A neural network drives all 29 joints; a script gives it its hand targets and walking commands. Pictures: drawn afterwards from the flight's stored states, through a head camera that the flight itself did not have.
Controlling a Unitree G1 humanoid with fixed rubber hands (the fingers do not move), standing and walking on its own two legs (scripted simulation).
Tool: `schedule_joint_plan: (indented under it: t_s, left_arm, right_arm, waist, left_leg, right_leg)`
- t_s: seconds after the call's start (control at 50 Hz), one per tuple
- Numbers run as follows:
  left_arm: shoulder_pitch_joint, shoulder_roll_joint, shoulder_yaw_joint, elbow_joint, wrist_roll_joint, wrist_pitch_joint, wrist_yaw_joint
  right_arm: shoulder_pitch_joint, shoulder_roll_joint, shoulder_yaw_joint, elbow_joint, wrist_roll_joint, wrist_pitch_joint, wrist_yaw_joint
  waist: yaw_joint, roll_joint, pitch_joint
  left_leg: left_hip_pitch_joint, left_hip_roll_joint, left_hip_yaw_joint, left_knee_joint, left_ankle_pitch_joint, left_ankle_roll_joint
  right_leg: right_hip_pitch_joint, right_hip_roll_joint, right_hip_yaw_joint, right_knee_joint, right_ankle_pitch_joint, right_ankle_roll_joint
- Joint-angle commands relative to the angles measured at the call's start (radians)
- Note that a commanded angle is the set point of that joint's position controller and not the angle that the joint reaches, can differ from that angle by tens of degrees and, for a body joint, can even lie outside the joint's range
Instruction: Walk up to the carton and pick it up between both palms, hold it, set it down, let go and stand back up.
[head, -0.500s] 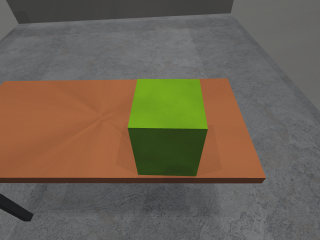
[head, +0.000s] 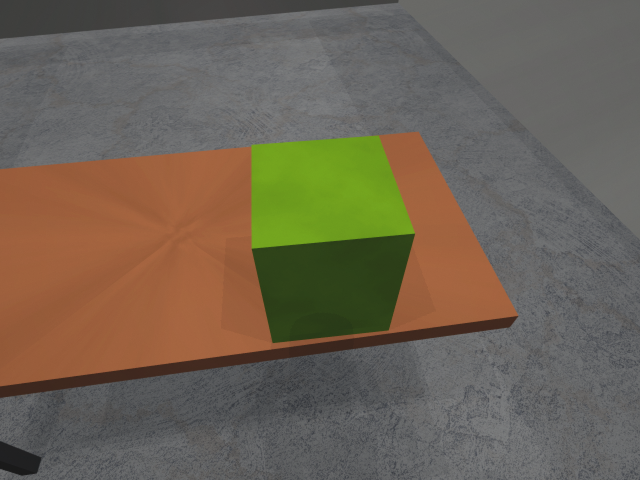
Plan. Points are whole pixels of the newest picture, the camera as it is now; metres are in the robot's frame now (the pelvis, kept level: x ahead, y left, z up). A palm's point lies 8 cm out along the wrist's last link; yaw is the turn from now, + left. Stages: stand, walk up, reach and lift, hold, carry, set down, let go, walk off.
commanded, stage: walk up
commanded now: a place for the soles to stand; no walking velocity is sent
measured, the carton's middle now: (323, 242) +0.48 +0.01 -0.01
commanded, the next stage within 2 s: none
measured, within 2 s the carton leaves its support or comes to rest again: neither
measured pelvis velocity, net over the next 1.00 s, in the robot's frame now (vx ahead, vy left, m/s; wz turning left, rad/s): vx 0.02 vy -0.03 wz -0.05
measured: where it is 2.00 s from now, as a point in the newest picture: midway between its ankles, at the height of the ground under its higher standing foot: outside the picture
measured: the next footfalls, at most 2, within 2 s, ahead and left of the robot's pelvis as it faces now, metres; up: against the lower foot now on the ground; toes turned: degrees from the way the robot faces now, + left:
none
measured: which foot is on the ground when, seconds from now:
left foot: down 0.00-1.00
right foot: down 0.00-1.00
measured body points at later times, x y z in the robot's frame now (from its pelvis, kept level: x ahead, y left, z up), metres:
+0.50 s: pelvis +0.00 -0.01 +0.01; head +0.01 -0.02 +0.46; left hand +0.02 +0.22 -0.14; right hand -0.02 -0.26 -0.15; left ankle -0.01 +0.06 -0.73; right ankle +0.00 -0.11 -0.73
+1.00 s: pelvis +0.02 -0.03 +0.01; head +0.02 -0.04 +0.46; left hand +0.04 +0.21 -0.14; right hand +0.00 -0.27 -0.15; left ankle -0.01 +0.06 -0.73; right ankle +0.00 -0.11 -0.73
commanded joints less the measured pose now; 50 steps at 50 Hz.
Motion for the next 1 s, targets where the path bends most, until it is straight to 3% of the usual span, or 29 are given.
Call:
schedule_joint_plan:
  t_s: [0.0,0.02,0.04,0.06,0.08,0.1,0.14,0.18,0.22,0.26,0.3,0.32,0.36,0.38,0.46,0.48,0.54,0.56,0.64,0.66,0.68,0.72,0.76,0.78,0.8,0.86,0.9,0.96,0.98]
  left_arm:
    - [0.090,0.162,0.033,-0.002,-0.009,-0.009,-0.006]
    - [0.055,0.154,0.033,0.005,-0.017,-0.005,-0.012]
    - [0.022,0.124,0.020,0.009,-0.022,-0.004,-0.019]
    - [0.007,0.093,0.009,0.012,-0.023,-0.007,-0.022]
    - [0.049,0.062,-0.003,0.024,-0.016,-0.011,-0.021]
    - [0.055,0.059,-0.005,0.038,-0.015,-0.016,-0.021]
    - [0.075,0.065,-0.006,0.052,-0.022,-0.023,-0.019]
    - [0.074,0.072,-0.006,0.071,-0.019,-0.022,-0.017]
    - [0.074,0.061,-0.005,0.071,-0.015,-0.019,-0.015]
    - [0.067,0.073,-0.006,0.079,-0.022,-0.018,-0.013]
    - [0.060,0.072,-0.006,0.083,-0.015,-0.013,-0.014]
    - [0.069,0.066,-0.011,0.087,-0.022,-0.013,-0.013]
    - [0.083,0.064,-0.009,0.101,-0.018,-0.013,-0.011]
    - [0.088,0.073,-0.010,0.099,-0.018,-0.016,-0.009]
    - [0.088,0.075,-0.005,0.108,-0.015,-0.017,-0.007]
    - [0.102,0.068,-0.009,0.109,-0.019,-0.016,-0.008]
    - [0.094,0.066,-0.013,0.115,-0.018,-0.021,-0.006]
    - [0.101,0.072,-0.011,0.117,-0.019,-0.024,-0.005]
    - [0.114,0.077,-0.007,0.119,-0.024,-0.028,-0.003]
    - [0.124,0.063,-0.011,0.118,-0.023,-0.026,-0.002]
    - [0.132,0.067,-0.009,0.119,-0.022,-0.025,-0.003]
    - [0.112,0.074,-0.003,0.121,-0.019,-0.020,0.000]
    - [0.124,0.068,-0.006,0.127,-0.015,-0.020,0.000]
    - [0.133,0.072,-0.006,0.124,-0.018,-0.022,0.000]
    - [0.142,0.070,-0.008,0.124,-0.026,-0.024,0.002]
    - [0.124,0.076,-0.002,0.125,-0.024,-0.023,0.003]
    - [0.143,0.081,-0.001,0.118,-0.023,-0.029,0.002]
    - [0.142,0.081,0.001,0.124,-0.024,-0.031,0.007]
    - [0.150,0.075,0.001,0.125,-0.024,-0.030,0.005]
  right_arm:
    - [0.083,-0.084,-0.006,-0.026,0.014,-0.023,-0.003]
    - [0.091,-0.069,0.000,-0.015,0.012,-0.016,-0.009]
    - [0.089,-0.092,-0.003,-0.003,0.010,-0.017,-0.012]
    - [0.081,-0.117,-0.010,0.001,0.015,-0.022,-0.013]
    - [0.074,-0.135,-0.018,0.010,0.016,-0.027,-0.007]
    - [0.091,-0.126,-0.018,0.025,0.018,-0.030,-0.006]
    - [0.105,-0.106,-0.017,0.035,0.011,-0.036,-0.007]
    - [0.123,-0.089,-0.016,0.050,0.011,-0.037,-0.010]
    - [0.125,-0.086,-0.013,0.063,0.008,-0.030,-0.012]
    - [0.123,-0.086,-0.015,0.068,0.010,-0.027,-0.013]
    - [0.132,-0.080,-0.016,0.080,0.012,-0.021,-0.016]
    - [0.131,-0.087,-0.019,0.081,0.013,-0.018,-0.017]
    - [0.129,-0.084,-0.016,0.086,0.013,-0.021,-0.016]
    - [0.138,-0.084,-0.015,0.088,0.014,-0.022,-0.016]
    - [0.150,-0.079,-0.015,0.100,0.010,-0.021,-0.019]
    - [0.140,-0.091,-0.013,0.106,0.009,-0.019,-0.019]
    - [0.148,-0.079,-0.014,0.101,0.014,-0.024,-0.019]
    - [0.148,-0.089,-0.016,0.110,0.009,-0.025,-0.020]
    - [0.149,-0.062,-0.002,0.106,0.005,-0.023,-0.020]
    - [0.145,-0.071,-0.007,0.110,0.002,-0.024,-0.019]
    - [0.154,-0.070,-0.007,0.116,0.007,-0.023,-0.020]
    - [0.157,-0.071,-0.006,0.122,0.006,-0.023,-0.020]
    - [0.153,-0.075,-0.003,0.119,0.002,-0.021,-0.021]
    - [0.147,-0.082,-0.008,0.119,0.001,-0.021,-0.021]
    - [0.144,-0.075,-0.008,0.115,0.001,-0.019,-0.020]
    - [0.140,-0.046,-0.001,0.120,0.005,-0.021,-0.020]
    - [0.132,-0.081,-0.011,0.125,-0.001,-0.024,-0.022]
    - [0.133,-0.078,-0.008,0.129,0.002,-0.022,-0.020]
    - [0.132,-0.076,-0.013,0.134,0.001,-0.019,-0.021]
  waist:
    - [-0.005,-0.032,-0.084]
    - [-0.010,-0.047,-0.042]
    - [-0.018,-0.022,0.026]
    - [-0.007,-0.033,0.052]
    - [0.013,-0.001,0.032]
    - [0.006,-0.022,0.033]
    - [0.011,0.021,0.004]
    - [0.004,0.002,-0.002]
    - [0.002,0.023,0.011]
    - [0.007,-0.008,0.010]
    - [-0.002,0.005,0.056]
    - [0.003,0.041,0.077]
    - [0.007,0.042,0.071]
    - [0.007,0.004,0.069]
    - [0.005,0.022,0.053]
    - [0.011,0.012,0.048]
    - [0.003,-0.001,0.023]
    - [0.001,-0.031,0.018]
    - [0.015,-0.031,-0.008]
    - [0.015,0.005,-0.009]
    - [0.010,-0.018,-0.023]
    - [0.009,0.012,0.013]
    - [0.012,-0.002,0.032]
    - [0.014,0.001,0.017]
    - [0.018,-0.036,0.023]
    - [0.006,-0.035,0.013]
    - [0.020,0.002,-0.036]
    - [0.015,-0.051,-0.026]
    - [0.017,-0.029,-0.016]
  left_leg:
    - [-0.044,0.140,-0.191,-0.046,0.099,-0.122]
    - [0.011,0.141,-0.199,-0.100,0.024,-0.121]
    - [0.048,0.160,-0.220,-0.174,0.038,-0.115]
    - [0.068,0.183,-0.234,-0.208,0.107,-0.103]
    - [0.083,0.186,-0.209,-0.209,0.142,-0.080]
    - [0.102,0.192,-0.211,-0.206,0.201,-0.073]
    - [0.121,0.191,-0.173,-0.196,0.244,-0.048]
    - [0.115,0.211,-0.184,-0.198,0.260,-0.051]
    - [0.117,0.195,-0.164,-0.217,0.187,-0.048]
    - [0.099,0.208,-0.172,-0.231,0.094,-0.049]
    - [0.088,0.199,-0.170,-0.254,0.024,-0.057]
    - [0.073,0.194,-0.161,-0.260,0.002,-0.053]
    - [0.078,0.194,-0.160,-0.263,0.017,-0.050]
    - [0.072,0.206,-0.159,-0.252,0.034,-0.057]
    - [0.072,0.202,-0.147,-0.241,-0.007,-0.058]
    - [0.089,0.188,-0.148,-0.239,-0.025,-0.043]
    - [0.111,0.188,-0.135,-0.208,0.055,-0.040]
    - [0.124,0.184,-0.138,-0.200,0.087,-0.040]
    - [0.130,0.179,-0.134,-0.163,0.112,-0.032]
    - [0.126,0.176,-0.134,-0.171,0.105,-0.030]
    - [0.130,0.176,-0.136,-0.166,0.096,-0.032]
    - [0.120,0.183,-0.135,-0.171,0.099,-0.041]
    - [0.127,0.184,-0.136,-0.166,0.133,-0.023]
    - [0.152,0.177,-0.125,-0.154,0.135,-0.026]
    - [0.124,0.176,-0.122,-0.140,0.098,-0.027]
    - [0.134,0.167,-0.138,-0.141,0.105,-0.032]
    - [0.180,0.168,-0.140,-0.136,0.153,-0.029]
    - [0.160,0.177,-0.132,-0.114,0.135,-0.030]
    - [0.165,0.161,-0.137,-0.107,0.123,-0.037]
  right_leg:
    - [0.116,-0.215,0.291,-0.126,0.332,-0.130]
    - [0.015,-0.215,0.291,-0.174,0.203,-0.131]
    - [-0.055,-0.168,0.229,-0.176,0.156,-0.093]
    - [-0.085,-0.115,0.154,-0.155,0.173,-0.054]
    - [-0.062,-0.083,0.110,-0.147,0.185,-0.027]
    - [-0.048,-0.083,0.103,-0.140,0.206,-0.025]
    - [-0.028,-0.089,0.110,-0.124,0.238,-0.030]
    - [-0.003,-0.086,0.107,-0.121,0.218,-0.034]
    - [-0.020,-0.093,0.125,-0.124,0.193,-0.039]
    - [-0.016,-0.082,0.114,-0.144,0.135,-0.034]
    - [-0.065,-0.080,0.123,-0.146,0.097,-0.030]
    - [-0.081,-0.078,0.124,-0.155,0.093,-0.026]
    - [-0.064,-0.073,0.121,-0.147,0.107,-0.028]
    - [-0.063,-0.073,0.116,-0.141,0.115,-0.030]
    - [-0.063,-0.074,0.133,-0.142,0.088,-0.034]
    - [-0.074,-0.072,0.148,-0.153,0.075,-0.033]
    - [-0.055,-0.075,0.157,-0.153,0.149,-0.038]
    - [-0.065,-0.084,0.164,-0.156,0.188,-0.037]
    - [-0.040,-0.091,0.188,-0.156,0.266,-0.051]
    - [-0.045,-0.092,0.188,-0.149,0.265,-0.053]
    - [-0.043,-0.094,0.199,-0.156,0.245,-0.051]
    - [-0.061,-0.093,0.185,-0.143,0.236,-0.058]
    - [-0.070,-0.092,0.184,-0.147,0.282,-0.048]
    - [-0.079,-0.094,0.197,-0.150,0.303,-0.046]
    - [-0.075,-0.099,0.206,-0.162,0.304,-0.041]
    - [-0.069,-0.102,0.221,-0.174,0.290,-0.051]
    - [-0.058,-0.106,0.225,-0.164,0.350,-0.038]
    - [-0.040,-0.098,0.219,-0.173,0.368,-0.013]
    - [-0.048,-0.110,0.259,-0.191,0.383,-0.003]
